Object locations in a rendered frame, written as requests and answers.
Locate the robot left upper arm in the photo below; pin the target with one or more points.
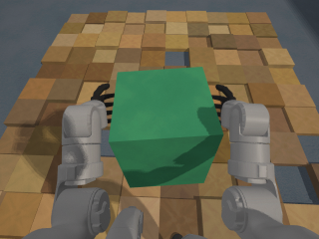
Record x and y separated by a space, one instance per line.
78 213

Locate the robot right upper arm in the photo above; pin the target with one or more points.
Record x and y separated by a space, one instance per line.
254 212

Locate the left robot thigh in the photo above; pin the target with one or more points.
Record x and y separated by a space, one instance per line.
129 224

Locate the robot right hand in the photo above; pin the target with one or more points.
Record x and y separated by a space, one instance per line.
229 97

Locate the carton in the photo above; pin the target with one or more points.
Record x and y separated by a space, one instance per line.
164 128

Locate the robot left hand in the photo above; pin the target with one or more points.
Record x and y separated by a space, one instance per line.
98 97

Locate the robot left forearm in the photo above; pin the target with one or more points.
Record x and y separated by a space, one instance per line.
81 146

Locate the robot right forearm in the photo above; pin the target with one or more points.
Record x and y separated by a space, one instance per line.
249 134

